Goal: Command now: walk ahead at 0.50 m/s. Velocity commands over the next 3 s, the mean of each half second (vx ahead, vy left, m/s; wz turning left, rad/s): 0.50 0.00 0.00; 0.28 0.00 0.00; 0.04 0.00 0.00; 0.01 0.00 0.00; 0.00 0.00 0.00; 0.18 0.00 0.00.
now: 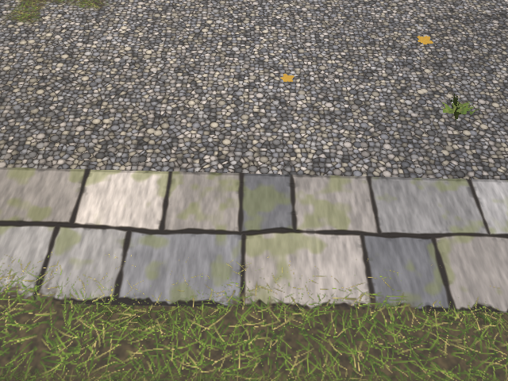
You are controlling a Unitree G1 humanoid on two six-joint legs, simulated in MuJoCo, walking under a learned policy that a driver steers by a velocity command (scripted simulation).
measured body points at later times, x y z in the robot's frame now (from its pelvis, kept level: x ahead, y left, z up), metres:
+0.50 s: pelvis +0.28 -0.06 -0.01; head +0.31 -0.06 +0.44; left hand +0.46 +0.19 -0.12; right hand +0.26 -0.32 -0.16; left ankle +0.10 +0.08 -0.66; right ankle +0.37 -0.15 -0.74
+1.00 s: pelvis +0.48 -0.03 -0.01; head +0.50 -0.02 +0.44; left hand +0.52 +0.23 -0.16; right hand +0.61 -0.28 -0.13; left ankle +0.58 +0.06 -0.74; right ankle +0.39 -0.15 -0.70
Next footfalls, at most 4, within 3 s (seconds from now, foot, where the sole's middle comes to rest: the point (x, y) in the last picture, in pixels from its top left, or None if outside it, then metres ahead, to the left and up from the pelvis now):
0.42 right None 0.41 -0.15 -0.77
0.90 left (231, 327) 0.62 0.07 -0.77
1.18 right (324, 363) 0.53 -0.18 -0.77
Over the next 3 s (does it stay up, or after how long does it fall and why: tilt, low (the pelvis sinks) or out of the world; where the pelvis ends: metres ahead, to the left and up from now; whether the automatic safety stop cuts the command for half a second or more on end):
stays up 0.62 -0.02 -0.01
